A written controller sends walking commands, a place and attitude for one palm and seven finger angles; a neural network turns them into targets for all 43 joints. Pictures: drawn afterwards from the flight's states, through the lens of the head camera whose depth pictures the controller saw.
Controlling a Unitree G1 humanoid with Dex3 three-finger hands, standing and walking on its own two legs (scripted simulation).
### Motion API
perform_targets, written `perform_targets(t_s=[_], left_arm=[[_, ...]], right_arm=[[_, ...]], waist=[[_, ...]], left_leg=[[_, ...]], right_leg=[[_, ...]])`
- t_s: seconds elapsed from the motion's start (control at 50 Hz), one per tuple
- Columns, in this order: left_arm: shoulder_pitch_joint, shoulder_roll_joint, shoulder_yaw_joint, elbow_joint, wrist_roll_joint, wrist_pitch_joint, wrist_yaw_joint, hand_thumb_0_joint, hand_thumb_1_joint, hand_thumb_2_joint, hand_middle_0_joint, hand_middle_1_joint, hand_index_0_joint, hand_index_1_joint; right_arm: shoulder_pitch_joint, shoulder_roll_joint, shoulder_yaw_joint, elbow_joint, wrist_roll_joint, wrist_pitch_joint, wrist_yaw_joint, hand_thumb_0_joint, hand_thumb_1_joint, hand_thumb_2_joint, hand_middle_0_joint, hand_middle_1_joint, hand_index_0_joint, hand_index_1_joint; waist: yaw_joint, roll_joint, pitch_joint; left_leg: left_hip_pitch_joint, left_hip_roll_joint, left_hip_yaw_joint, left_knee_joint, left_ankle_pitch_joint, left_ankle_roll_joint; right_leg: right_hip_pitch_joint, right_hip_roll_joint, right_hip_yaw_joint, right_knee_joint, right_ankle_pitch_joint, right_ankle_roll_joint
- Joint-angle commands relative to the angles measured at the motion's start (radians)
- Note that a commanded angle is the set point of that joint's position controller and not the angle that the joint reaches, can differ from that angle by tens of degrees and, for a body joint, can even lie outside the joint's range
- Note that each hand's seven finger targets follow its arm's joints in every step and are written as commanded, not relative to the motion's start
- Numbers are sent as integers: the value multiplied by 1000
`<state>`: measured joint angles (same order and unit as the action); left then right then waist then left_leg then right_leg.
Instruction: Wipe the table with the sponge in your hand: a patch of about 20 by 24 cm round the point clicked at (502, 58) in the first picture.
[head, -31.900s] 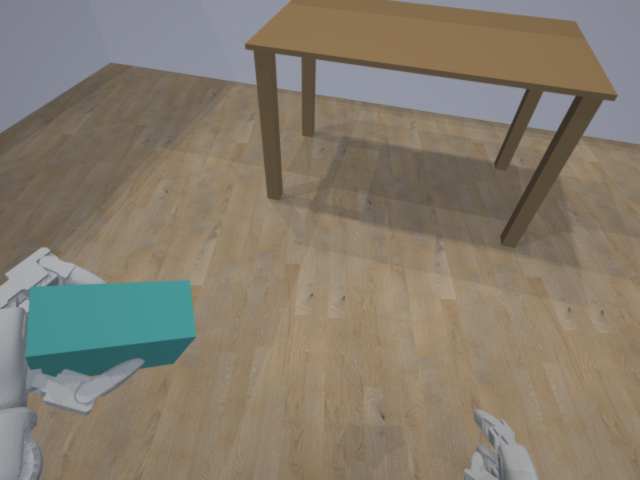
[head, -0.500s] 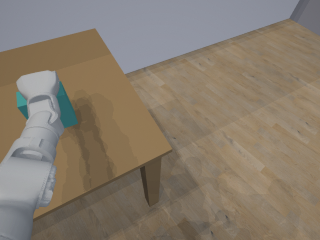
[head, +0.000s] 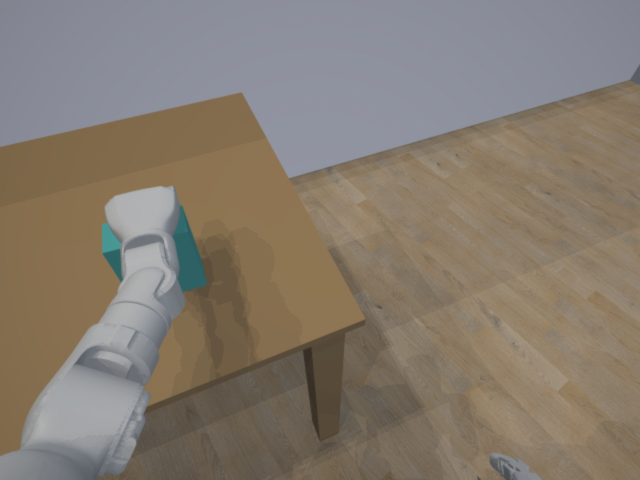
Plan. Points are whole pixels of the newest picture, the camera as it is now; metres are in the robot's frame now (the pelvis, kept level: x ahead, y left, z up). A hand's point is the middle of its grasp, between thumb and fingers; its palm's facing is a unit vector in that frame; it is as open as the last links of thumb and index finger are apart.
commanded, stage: wipe back along the third lane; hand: left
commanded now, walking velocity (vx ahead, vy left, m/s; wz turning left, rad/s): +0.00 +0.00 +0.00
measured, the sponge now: (162, 265) +0.41 +0.26 +0.01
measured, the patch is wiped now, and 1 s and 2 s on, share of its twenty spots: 0.90 0.90 0.90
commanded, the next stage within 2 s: slide back across to the middle lane in 0.88 s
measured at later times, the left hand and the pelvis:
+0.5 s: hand (165, 266) +0.37 +0.23 +0.06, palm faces -0.03 +0.02 -1.00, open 10.0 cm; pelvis +0.00 -0.01 +0.00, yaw +0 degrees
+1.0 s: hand (171, 287) +0.34 +0.21 +0.05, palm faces -0.02 +0.01 -1.00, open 10.0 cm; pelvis -0.01 -0.01 +0.00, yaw +0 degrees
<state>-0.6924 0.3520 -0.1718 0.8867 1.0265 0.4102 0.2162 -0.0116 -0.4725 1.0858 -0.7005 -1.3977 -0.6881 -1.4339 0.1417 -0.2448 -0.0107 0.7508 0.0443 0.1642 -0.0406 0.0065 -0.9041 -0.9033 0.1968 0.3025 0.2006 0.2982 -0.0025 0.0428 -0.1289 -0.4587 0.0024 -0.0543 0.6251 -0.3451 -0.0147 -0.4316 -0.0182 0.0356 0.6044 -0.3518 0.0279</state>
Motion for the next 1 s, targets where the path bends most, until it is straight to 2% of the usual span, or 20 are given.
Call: perform_targets(t_s=[0.0, 0.08, 0.16, 0.18, 0.24, 0.38, 0.42, 0.48, 0.54, 0.58, 0.66, 0.68, 0.74, 0.78, 0.86, 0.88, 0.9, 0.94, 0.96, 0.98], left_arm=[[-219, 111, -11, -112, 24, 0, -27, 0, 100, 1300, -1200, -1600, -1200, -1600], [-187, 106, -3, -156, 10, -2, -31, 0, 100, 1300, -1200, -1600, -1200, -1600], [-141, 79, -19, -181, 1, 4, -27, 0, 100, 1300, -1200, -1600, -1200, -1600], [-113, 89, 1, -202, -5, 8, -26, 0, 100, 1300, -1200, -1600, -1200, -1600], [-59, 72, -13, -232, -4, 12, -23, 0, 100, 1300, -1200, -1600, -1200, -1600], [-34, 64, -23, -294, 8, 51, -25, 0, 100, 1300, -1200, -1600, -1200, -1600], [8, 20, -56, -313, 2, 59, -27, 0, 100, 1300, -1200, -1600, -1200, -1600], [54, 66, -8, -353, -7, 72, -25, 0, 100, 1300, -1200, -1600, -1200, -1600], [44, -16, -85, -379, -3, 84, -29, 0, 100, 1300, -1200, -1600, -1200, -1600], [84, 31, -36, -394, -4, 98, -23, 0, 100, 1300, -1200, -1600, -1200, -1600], [118, -31, -85, -435, -18, 116, -28, 0, 100, 1300, -1200, -1600, -1200, -1600], [128, 19, -39, -440, -19, 123, -27, 0, 100, 1300, -1200, -1600, -1200, -1600], [138, -52, -102, -469, -21, 134, -31, 0, 100, 1300, -1200, -1600, -1200, -1600], [155, -13, -68, -474, -18, 145, -31, 0, 100, 1300, -1200, -1600, -1200, -1600], [102, -38, -106, -480, -14, 161, -38, 0, 100, 1300, -1200, -1600, -1200, -1600], [94, 2, -74, -482, -9, 166, -37, 0, 100, 1300, -1200, -1600, -1200, -1600], [64, -36, -112, -496, -12, 166, -41, 0, 100, 1300, -1200, -1600, -1200, -1600], [87, -24, -94, -464, -12, 163, -42, 0, 100, 1300, -1200, -1600, -1200, -1600], [96, -7, -80, -453, -7, 160, -42, 0, 100, 1300, -1200, -1600, -1200, -1600], [118, 47, -27, -483, -5, 152, -41, 0, 100, 1300, -1200, -1600, -1200, -1600]], right_arm=[[-25, -142, -38, -104, -5, -26, -17, 0, -900, -900, 200, 300, 200, 300], [-44, -143, -38, -113, -3, -29, -20, 0, -900, -900, 200, 300, 200, 300], [-55, -141, -38, -114, 0, -37, -20, 0, -900, -900, 200, 300, 200, 300], [-66, -143, -40, -119, -1, -37, -21, 0, -900, -900, 200, 300, 200, 300], [-73, -141, -39, -121, 2, -42, -19, 0, -900, -900, 200, 300, 200, 300], [-115, -139, -34, -130, 8, -48, -19, 0, -900, -900, 200, 300, 200, 300], [-121, -133, -34, -138, 10, -55, -14, 0, -900, -900, 200, 300, 200, 300], [-145, -139, -33, -148, 7, -56, -15, 0, -900, -900, 200, 300, 200, 300], [-155, -130, -27, -153, 12, -59, -13, 0, -900, -900, 200, 300, 200, 300], [-171, -136, -27, -158, 9, -58, -12, 0, -900, -900, 200, 300, 200, 300], [-194, -125, -21, -169, 14, -63, -8, 0, -900, -900, 200, 300, 200, 300], [-199, -133, -21, -169, 10, -60, -11, 0, -900, -900, 200, 300, 200, 300], [-216, -121, -15, -180, 15, -63, -8, 0, -900, -900, 200, 300, 200, 300], [-227, -128, -15, -178, 12, -60, -7, 0, -900, -900, 200, 300, 200, 300], [-233, -123, -8, -174, 16, -60, -11, 0, -900, -900, 200, 300, 200, 300], [-235, -129, -9, -173, 14, -56, -12, 0, -900, -900, 200, 300, 200, 300], [-235, -122, -6, -179, 16, -59, -14, 0, -900, -900, 200, 300, 200, 300], [-229, -122, -6, -171, 14, -63, -17, 0, -900, -900, 200, 300, 200, 300], [-226, -123, -6, -166, 14, -62, -17, 0, -900, -900, 200, 300, 200, 300], [-228, -131, -8, -171, 8, -61, -17, 0, -900, -900, 200, 300, 200, 300]], waist=[[-22, -62, -248], [-6, -58, -245], [-9, -105, -231], [12, -85, -245], [7, -129, -237], [21, -87, -193], [23, -102, -198], [44, -97, -214], [23, -113, -179], [50, -94, -193], [41, -129, -175], [55, -127, -174], [44, -136, -147], [59, -114, -145], [39, -121, -123], [51, -98, -132], [40, -105, -135], [44, -123, -144], [45, -119, -142], [68, -101, -179]], left_leg=[[147, -34, 88, -52, 412, 33], [144, -35, 85, -63, 401, 31], [147, -39, 90, -61, 384, 36], [145, -40, 92, -67, 392, 34], [142, -43, 98, -64, 389, 36], [154, -45, 92, -87, 360, 33], [163, -46, 93, -81, 361, 36], [163, -49, 95, -84, 362, 32], [166, -48, 94, -86, 344, 34], [172, -46, 93, -90, 351, 30], [180, -49, 98, -86, 344, 32], [174, -47, 93, -95, 335, 30], [178, -49, 93, -94, 331, 31], [180, -47, 91, -100, 329, 27], [182, -47, 93, -100, 309, 29], [180, -47, 89, -107, 300, 25], [187, -49, 92, -106, 296, 30], [187, -51, 94, -97, 307, 31], [185, -50, 92, -94, 314, 28], [187, -50, 87, -98, 328, 25]], right_leg=[[159, 57, -86, -29, 467, -76], [177, 56, -80, -37, 465, -80], [182, 58, -81, -41, 472, -74], [204, 55, -73, -45, 484, -78], [218, 54, -75, -40, 512, -71], [199, 57, -72, -52, 444, -80], [196, 59, -80, -45, 442, -78], [229, 56, -65, -50, 462, -80], [195, 57, -77, -47, 429, -76], [211, 58, -70, -48, 432, -82], [209, 56, -75, -47, 439, -75], [217, 57, -69, -53, 421, -79], [201, 57, -80, -48, 412, -76], [205, 56, -72, -51, 401, -81], [181, 55, -78, -51, 378, -78], [185, 57, -70, -54, 356, -83], [184, 53, -77, -53, 355, -79], [190, 53, -75, -51, 375, -78], [187, 55, -73, -46, 385, -80], [216, 55, -63, -43, 395, -85]])
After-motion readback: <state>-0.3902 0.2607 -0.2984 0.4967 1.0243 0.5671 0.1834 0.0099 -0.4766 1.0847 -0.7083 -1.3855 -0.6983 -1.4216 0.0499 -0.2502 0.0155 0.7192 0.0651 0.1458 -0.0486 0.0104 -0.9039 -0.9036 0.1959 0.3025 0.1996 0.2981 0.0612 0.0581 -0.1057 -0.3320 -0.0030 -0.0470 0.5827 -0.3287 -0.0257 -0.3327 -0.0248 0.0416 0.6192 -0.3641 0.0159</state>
